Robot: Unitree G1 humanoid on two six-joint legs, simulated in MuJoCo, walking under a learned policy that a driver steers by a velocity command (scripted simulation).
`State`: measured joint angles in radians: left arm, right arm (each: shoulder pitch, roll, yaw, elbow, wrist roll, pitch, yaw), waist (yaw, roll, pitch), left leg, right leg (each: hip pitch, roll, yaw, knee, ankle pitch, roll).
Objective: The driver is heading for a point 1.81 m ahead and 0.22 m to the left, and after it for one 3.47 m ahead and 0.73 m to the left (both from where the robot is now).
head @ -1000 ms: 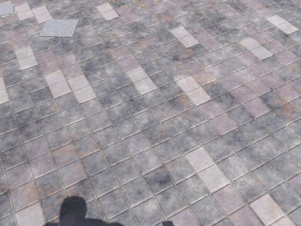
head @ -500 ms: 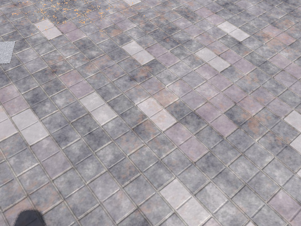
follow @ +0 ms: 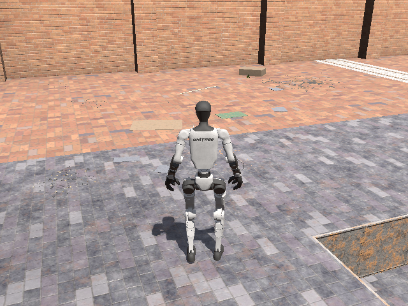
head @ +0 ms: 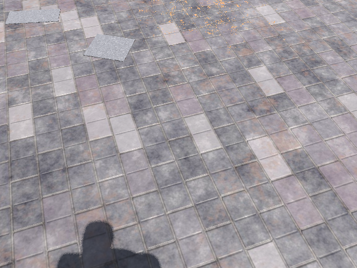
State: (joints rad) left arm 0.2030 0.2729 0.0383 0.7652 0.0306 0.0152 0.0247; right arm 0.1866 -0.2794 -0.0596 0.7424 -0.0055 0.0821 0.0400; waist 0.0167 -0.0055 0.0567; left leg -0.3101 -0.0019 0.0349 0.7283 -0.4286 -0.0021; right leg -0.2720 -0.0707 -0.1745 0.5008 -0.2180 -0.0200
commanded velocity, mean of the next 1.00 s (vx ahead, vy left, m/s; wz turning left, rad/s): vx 0.00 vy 0.00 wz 0.40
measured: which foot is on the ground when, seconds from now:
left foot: up 0.00-0.02, down 0.04-0.58, up 0.60-0.90, down 0.92-1.00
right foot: down 0.00-0.04, up 0.06-0.56, down 0.58-1.00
